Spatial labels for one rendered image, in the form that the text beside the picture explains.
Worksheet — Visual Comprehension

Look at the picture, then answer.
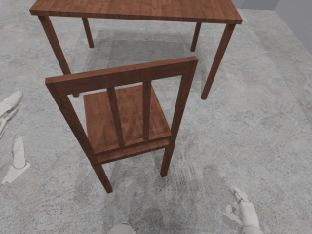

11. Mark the right robot hand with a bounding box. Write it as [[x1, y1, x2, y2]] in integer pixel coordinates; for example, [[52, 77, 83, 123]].
[[222, 184, 260, 234]]

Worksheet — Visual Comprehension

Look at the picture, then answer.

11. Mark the table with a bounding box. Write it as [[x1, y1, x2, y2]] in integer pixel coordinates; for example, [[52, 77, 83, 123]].
[[29, 0, 243, 100]]

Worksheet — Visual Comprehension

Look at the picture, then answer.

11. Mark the robot left thigh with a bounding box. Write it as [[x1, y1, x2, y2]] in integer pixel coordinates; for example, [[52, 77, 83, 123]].
[[107, 224, 136, 234]]

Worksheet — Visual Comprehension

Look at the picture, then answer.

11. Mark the chair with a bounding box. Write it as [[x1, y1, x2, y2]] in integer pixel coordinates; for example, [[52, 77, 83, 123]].
[[45, 56, 198, 194]]

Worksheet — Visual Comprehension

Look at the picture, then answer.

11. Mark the left robot hand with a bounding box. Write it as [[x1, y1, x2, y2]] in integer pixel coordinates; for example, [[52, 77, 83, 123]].
[[0, 91, 30, 186]]

